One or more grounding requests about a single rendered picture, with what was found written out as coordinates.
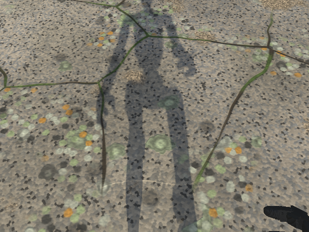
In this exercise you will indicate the right robot hand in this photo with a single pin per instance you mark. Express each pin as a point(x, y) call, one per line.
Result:
point(293, 215)

